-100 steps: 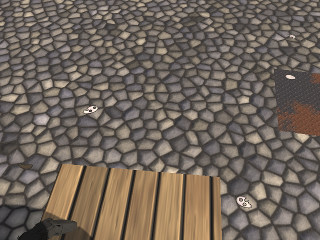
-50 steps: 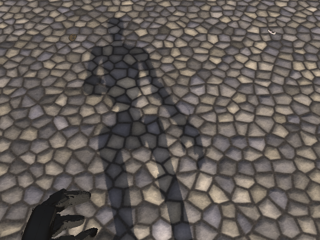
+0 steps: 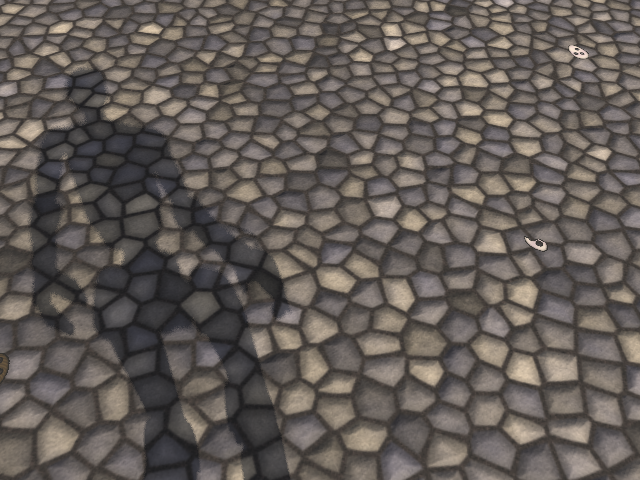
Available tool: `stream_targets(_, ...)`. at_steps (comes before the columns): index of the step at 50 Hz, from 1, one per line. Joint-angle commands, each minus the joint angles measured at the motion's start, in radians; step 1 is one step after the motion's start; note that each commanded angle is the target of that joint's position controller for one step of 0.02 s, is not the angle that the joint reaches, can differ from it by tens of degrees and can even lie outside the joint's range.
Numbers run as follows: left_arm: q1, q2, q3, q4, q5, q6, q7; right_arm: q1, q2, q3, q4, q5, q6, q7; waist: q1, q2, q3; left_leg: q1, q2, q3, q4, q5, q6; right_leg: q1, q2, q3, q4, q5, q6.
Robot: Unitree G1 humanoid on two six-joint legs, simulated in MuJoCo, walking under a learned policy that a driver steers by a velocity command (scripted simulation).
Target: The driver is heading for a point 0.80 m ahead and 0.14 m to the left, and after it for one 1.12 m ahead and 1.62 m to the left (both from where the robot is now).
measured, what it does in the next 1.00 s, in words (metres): walks ahead, turning left: left foot, then right foot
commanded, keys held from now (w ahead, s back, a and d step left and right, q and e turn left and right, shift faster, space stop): w+e+shift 0.06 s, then w+q+shift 0.52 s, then q+shift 0.42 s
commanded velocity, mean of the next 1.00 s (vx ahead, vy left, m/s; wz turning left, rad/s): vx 0.78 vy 0.00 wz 0.43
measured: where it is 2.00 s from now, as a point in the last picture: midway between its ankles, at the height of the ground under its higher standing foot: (272, 282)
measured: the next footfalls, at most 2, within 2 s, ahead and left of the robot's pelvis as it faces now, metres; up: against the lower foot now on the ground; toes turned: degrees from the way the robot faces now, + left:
left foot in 0.34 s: +0.55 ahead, +0.13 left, +0.00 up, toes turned -1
right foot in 0.76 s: +0.98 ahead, +0.02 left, +0.00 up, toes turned +20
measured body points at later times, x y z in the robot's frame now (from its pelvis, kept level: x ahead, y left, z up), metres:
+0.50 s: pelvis +0.48 +0.09 +0.03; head +0.50 +0.08 +0.48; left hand +0.62 +0.35 -0.07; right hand +0.51 -0.21 -0.10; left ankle +0.51 +0.13 -0.70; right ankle +0.40 -0.04 -0.60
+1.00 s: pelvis +0.84 +0.10 +0.04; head +0.90 +0.12 +0.48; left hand +0.81 +0.39 -0.07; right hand +1.13 -0.09 -0.06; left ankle +0.82 +0.21 -0.62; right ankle +0.94 +0.01 -0.70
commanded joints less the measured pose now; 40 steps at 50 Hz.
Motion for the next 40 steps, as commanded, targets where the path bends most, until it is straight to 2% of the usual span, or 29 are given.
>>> stream_targets(1,0.092,0.154,0.046,-0.040,-0.001,-0.031,0.026,-0.039,-0.174,-0.025,-0.144,-0.025,-0.021,-0.001,-0.037,0.147,-0.010,-0.469,0.068,-0.086,-0.075,-0.001,-0.020,0.315,-0.346,0.705,-0.494,-0.001,-0.177)
stream_targets(2,0.078,0.130,0.035,-0.038,-0.005,-0.046,0.027,-0.033,-0.163,-0.022,-0.141,-0.034,0.007,0.001,-0.065,0.152,0.013,-0.408,0.089,-0.078,-0.139,-0.013,-0.040,0.200,-0.307,0.638,-0.506,0.042,-0.166)
stream_targets(4,0.070,0.126,0.031,-0.041,-0.010,-0.073,0.021,-0.083,-0.132,-0.010,-0.171,-0.033,0.034,0.011,-0.073,0.129,0.036,-0.337,0.116,-0.027,-0.334,0.039,-0.058,0.066,-0.244,0.508,-0.543,0.099,-0.145)
stream_targets(6,0.094,0.102,0.026,-0.025,-0.012,-0.094,0.015,-0.178,-0.084,0.011,-0.201,-0.015,0.029,0.030,-0.032,0.080,0.056,-0.268,0.124,0.022,-0.575,0.277,-0.038,0.029,-0.188,0.379,-0.574,0.214,-0.094)
stream_targets(7,0.119,0.099,0.026,-0.018,-0.020,-0.103,0.008,-0.222,-0.068,0.017,-0.209,-0.001,0.026,0.038,0.002,0.057,0.054,-0.220,0.113,0.044,-0.687,0.406,-0.016,0.042,-0.173,0.328,-0.590,0.272,-0.062)
stream_targets(9,0.185,0.103,0.025,0.000,-0.031,-0.121,-0.006,-0.292,-0.072,0.014,-0.214,0.022,0.024,0.045,0.068,0.038,0.049,-0.191,0.083,0.088,-0.819,0.588,0.034,0.154,-0.208,0.298,-0.644,0.380,-0.016)
stream_targets(11,0.216,0.119,0.025,0.019,-0.019,-0.125,0.000,-0.325,-0.103,0.002,-0.216,0.026,0.022,0.044,0.093,0.016,0.046,-0.250,0.063,0.102,-0.901,0.597,0.078,0.355,-0.252,0.262,-0.644,0.523,0.018)
stream_targets(12,0.218,0.133,0.025,0.027,-0.009,-0.124,0.006,-0.328,-0.117,-0.005,-0.218,0.024,0.020,0.043,0.088,-0.003,0.035,-0.260,0.042,0.110,-0.933,0.557,0.100,0.443,-0.273,0.234,-0.616,0.642,0.035)
stream_targets(14,0.213,0.168,0.029,0.037,0.009,-0.117,0.026,-0.266,-0.159,-0.027,-0.196,0.021,0.017,0.041,0.038,-0.054,-0.037,-0.203,-0.043,0.148,-0.932,0.410,0.133,0.579,-0.309,0.173,-0.487,1.038,0.072)
stream_targets(15,0.196,0.187,0.031,0.036,0.027,-0.106,0.037,-0.170,-0.185,-0.040,-0.169,0.026,0.020,0.038,-0.020,-0.090,-0.095,-0.128,-0.085,0.147,-0.915,0.321,0.150,0.618,-0.330,0.148,-0.356,1.211,0.085)
stream_targets(16,0.155,0.193,0.033,0.027,0.048,-0.090,0.047,0.015,-0.216,-0.058,-0.111,0.032,0.026,0.032,-0.111,-0.112,-0.178,0.015,-0.118,0.144,-0.895,0.245,0.170,0.612,-0.342,0.123,-0.151,1.317,0.095)
stream_targets(17,0.086,0.192,0.032,0.008,0.056,-0.077,0.054,0.245,-0.244,-0.079,-0.039,0.029,0.033,0.022,-0.237,-0.084,-0.250,0.243,-0.102,0.124,-0.911,0.207,0.195,0.476,-0.317,0.071,0.156,1.234,0.111)
stream_targets(18,0.071,0.110,0.008,-0.034,0.042,-0.086,0.049,0.388,-0.326,-0.110,-0.007,0.015,0.044,0.009,-0.265,0.068,-0.317,0.501,0.055,-0.144,-0.870,-0.045,0.275,0.155,-0.220,0.044,0.600,0.774,0.138)
stream_targets(19,0.165,0.020,-0.017,-0.074,0.005,-0.112,0.015,0.315,-0.364,-0.121,0.005,0.011,0.052,0.021,-0.104,0.399,-0.373,0.692,0.255,-0.807,-1.117,-0.176,0.429,-0.259,-0.037,0.122,0.861,-0.153,0.198)
stream_targets(20,0.073,0.070,-0.027,-0.092,0.020,-0.124,0.025,0.198,-0.297,-0.119,-0.030,0.018,0.052,0.033,-0.125,0.183,-0.279,0.645,0.247,-0.836,-1.195,-0.204,0.426,-0.387,-0.119,0.214,0.860,-0.078,0.172)
stream_targets(21,-0.018,0.090,-0.032,-0.112,0.024,-0.136,0.022,0.174,-0.252,-0.111,-0.028,0.029,0.048,0.033,-0.116,0.036,-0.191,0.503,0.230,-0.698,-1.201,-0.140,0.396,-0.370,-0.184,0.235,0.775,-0.006,0.173)
stream_targets(22,-0.057,0.082,-0.039,-0.128,0.032,-0.138,0.020,0.172,-0.212,-0.102,-0.008,0.028,0.047,0.032,-0.083,-0.047,-0.114,0.348,0.186,-0.607,-1.222,-0.056,0.359,-0.315,-0.220,0.216,0.663,0.010,0.173)
stream_targets(24,-0.080,0.055,-0.053,-0.163,0.063,-0.106,0.011,0.172,-0.179,-0.084,0.022,0.032,0.035,0.019,-0.013,-0.035,-0.029,0.151,0.097,-0.488,-1.253,0.042,0.326,-0.252,-0.252,0.205,0.548,-0.025,0.205)
stream_targets(25,-0.074,0.045,-0.060,-0.173,0.067,-0.089,0.007,0.176,-0.189,-0.086,0.025,0.037,0.026,0.020,0.004,0.000,-0.011,0.097,0.074,-0.460,-1.269,0.062,0.331,-0.245,-0.264,0.192,0.494,-0.049,0.219)
stream_targets(27,-0.166,0.037,-0.074,-0.224,0.062,-0.074,0.000,0.180,-0.218,-0.094,0.019,0.040,0.014,0.023,-0.002,0.018,0.043,-0.028,0.041,-0.411,-1.331,0.108,0.340,-0.230,-0.277,0.145,0.336,-0.015,0.248)
stream_targets(29,-0.292,0.023,-0.088,-0.272,0.042,-0.079,-0.012,0.179,-0.221,-0.102,0.010,0.041,0.009,0.024,-0.033,0.033,0.080,-0.114,-0.004,-0.364,-1.368,0.197,0.310,-0.157,-0.265,0.109,0.127,0.169,0.269)
stream_targets(30,-0.326,0.008,-0.095,-0.284,0.035,-0.083,-0.015,0.189,-0.225,-0.107,0.015,0.045,0.010,0.025,-0.051,0.038,0.089,-0.120,-0.027,-0.333,-1.340,0.391,0.279,-0.108,-0.241,0.088,0.031,0.263,0.270)
stream_targets(32,-0.342,-0.011,-0.099,-0.289,0.028,-0.091,-0.010,0.255,-0.235,-0.116,0.040,0.059,0.019,0.028,-0.091,0.040,0.033,-0.054,-0.044,-0.295,-1.238,0.747,0.210,-0.011,-0.176,0.056,-0.070,0.401,0.253)
stream_targets(34,-0.352,-0.001,-0.096,-0.297,0.025,-0.096,0.005,0.308,-0.233,-0.119,0.058,0.061,0.034,0.020,-0.117,0.063,-0.023,0.048,-0.063,-0.305,-1.123,0.885,0.145,0.051,-0.124,0.066,-0.152,0.407,0.235)
stream_targets(36,-0.254,0.049,-0.076,-0.279,0.025,-0.103,0.031,0.281,-0.253,-0.127,0.047,0.054,0.038,0.004,-0.063,0.101,-0.099,0.088,-0.086,-0.347,-0.935,0.956,0.085,0.222,-0.092,0.109,-0.242,0.391,0.220)
stream_targets(37,-0.123,0.084,-0.060,-0.246,0.022,-0.112,0.045,0.215,-0.275,-0.134,0.026,0.059,0.034,0.002,0.024,0.104,-0.154,0.057,-0.114,-0.352,-0.757,0.893,0.062,0.367,-0.135,0.145,-0.307,0.482,0.207)
stream_targets(38,0.056,0.140,-0.040,-0.199,0.034,-0.121,0.054,0.168,-0.234,-0.126,-0.008,0.069,0.028,0.001,0.099,0.080,-0.255,-0.041,-0.136,-0.319,-0.512,0.630,0.043,0.579,-0.284,0.238,-0.262,0.623,0.177)
stream_targets(39,0.183,0.193,-0.028,-0.181,0.050,-0.120,0.057,0.204,-0.114,-0.100,-0.045,0.076,0.034,-0.013,0.091,-0.128,-0.390,-0.226,-0.224,-0.152,-0.164,-0.333,0.040,0.813,-0.611,0.426,-0.083,1.268,0.135)
stream_targets(40,0.198,0.158,-0.025,-0.194,0.038,-0.103,0.033,0.349,-0.162,-0.101,-0.074,0.105,0.052,-0.034,0.024,-0.194,-0.623,-0.321,-0.172,-0.133,0.044,-0.398,0.025,0.964,-0.810,0.602,0.000,1.504,0.028)
Over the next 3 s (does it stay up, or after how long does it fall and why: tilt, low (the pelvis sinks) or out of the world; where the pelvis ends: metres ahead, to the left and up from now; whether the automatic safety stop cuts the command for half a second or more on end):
stays up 0.93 0.11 0.04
